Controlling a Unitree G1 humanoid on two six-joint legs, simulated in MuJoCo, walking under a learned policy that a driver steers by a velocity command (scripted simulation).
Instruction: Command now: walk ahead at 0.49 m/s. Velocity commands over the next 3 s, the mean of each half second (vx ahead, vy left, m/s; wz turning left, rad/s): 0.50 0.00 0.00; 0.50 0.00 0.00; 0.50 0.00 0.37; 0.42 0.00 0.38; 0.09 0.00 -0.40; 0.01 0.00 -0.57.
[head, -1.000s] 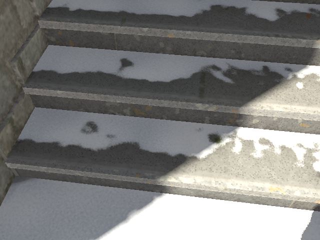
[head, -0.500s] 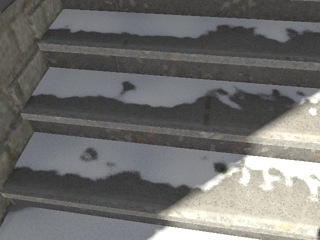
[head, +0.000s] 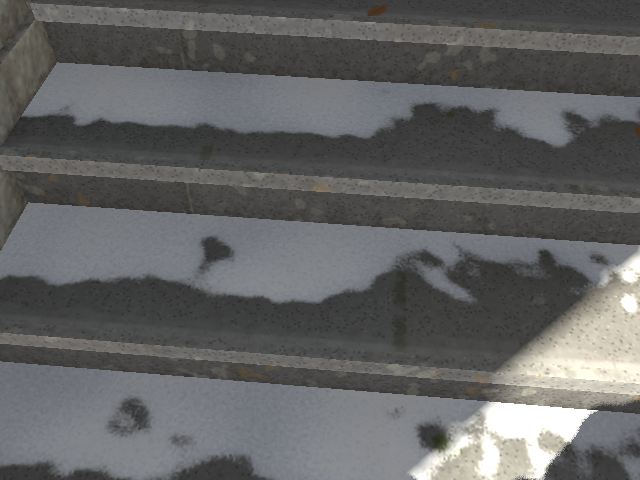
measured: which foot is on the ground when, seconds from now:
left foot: down 0.00-0.42, up 0.44-1.00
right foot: up 0.00-0.38, down 0.40-1.00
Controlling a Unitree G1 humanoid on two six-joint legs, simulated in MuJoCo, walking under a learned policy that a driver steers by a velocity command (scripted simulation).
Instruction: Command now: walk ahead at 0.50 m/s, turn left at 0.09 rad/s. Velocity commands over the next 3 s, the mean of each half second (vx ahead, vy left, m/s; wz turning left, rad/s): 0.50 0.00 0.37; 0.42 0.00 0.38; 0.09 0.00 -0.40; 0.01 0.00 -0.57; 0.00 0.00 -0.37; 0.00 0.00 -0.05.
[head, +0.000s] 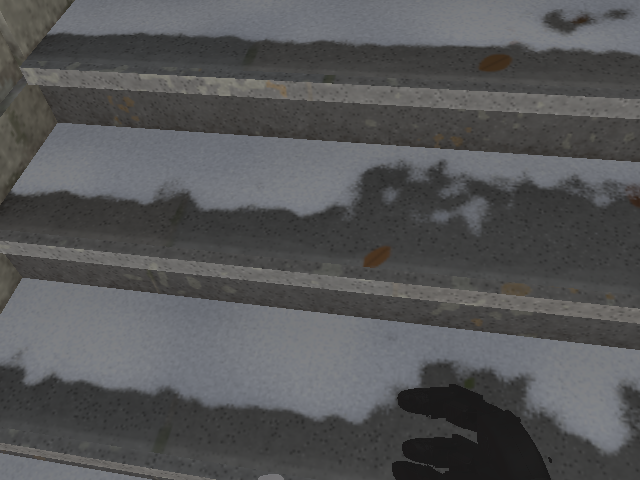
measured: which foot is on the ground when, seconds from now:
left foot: up 0.00-0.00, down 0.02-0.54, up 0.56-1.00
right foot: down 0.00-0.04, up 0.06-0.50, down 0.52-1.00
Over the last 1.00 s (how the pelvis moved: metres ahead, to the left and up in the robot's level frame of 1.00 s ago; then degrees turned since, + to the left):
0.55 -0.14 0.17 0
